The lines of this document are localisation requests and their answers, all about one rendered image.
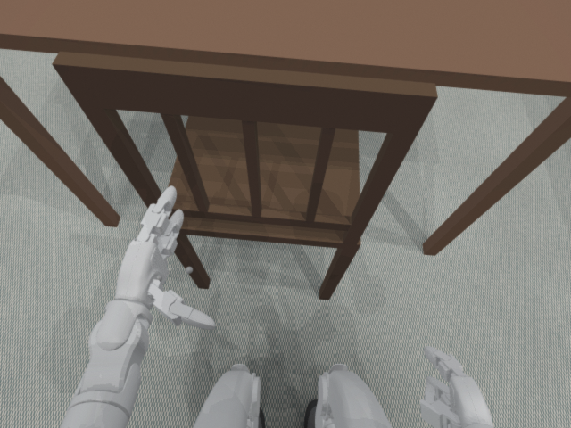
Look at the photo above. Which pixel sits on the chair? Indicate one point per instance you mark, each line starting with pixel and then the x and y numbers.
pixel 266 155

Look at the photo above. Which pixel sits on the table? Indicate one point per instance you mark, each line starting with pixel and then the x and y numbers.
pixel 517 46

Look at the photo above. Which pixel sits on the left robot shin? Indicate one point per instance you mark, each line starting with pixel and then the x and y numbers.
pixel 250 424

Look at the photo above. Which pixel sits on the left robot hand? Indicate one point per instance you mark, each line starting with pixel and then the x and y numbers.
pixel 145 258

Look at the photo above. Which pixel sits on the right robot thigh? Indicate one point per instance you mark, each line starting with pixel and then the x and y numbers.
pixel 349 402

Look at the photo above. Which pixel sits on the robot left forearm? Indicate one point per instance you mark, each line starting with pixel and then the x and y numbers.
pixel 108 389

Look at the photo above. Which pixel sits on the right robot hand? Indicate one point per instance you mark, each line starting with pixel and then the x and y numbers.
pixel 457 406

